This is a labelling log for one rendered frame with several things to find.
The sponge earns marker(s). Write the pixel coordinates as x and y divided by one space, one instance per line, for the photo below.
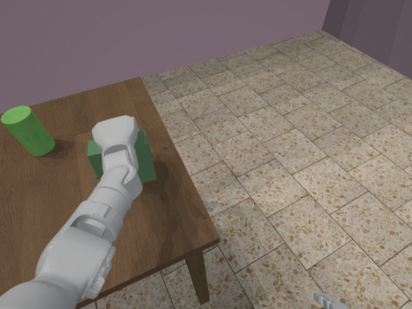
146 169

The robot left forearm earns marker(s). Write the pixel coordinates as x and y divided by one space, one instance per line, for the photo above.
102 214

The left robot hand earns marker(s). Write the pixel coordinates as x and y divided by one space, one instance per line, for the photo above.
118 129

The right robot hand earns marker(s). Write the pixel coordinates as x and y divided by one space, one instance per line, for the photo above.
328 301

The left robot upper arm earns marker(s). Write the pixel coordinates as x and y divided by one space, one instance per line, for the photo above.
76 267

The table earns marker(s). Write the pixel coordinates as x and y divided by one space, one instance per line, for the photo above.
166 223

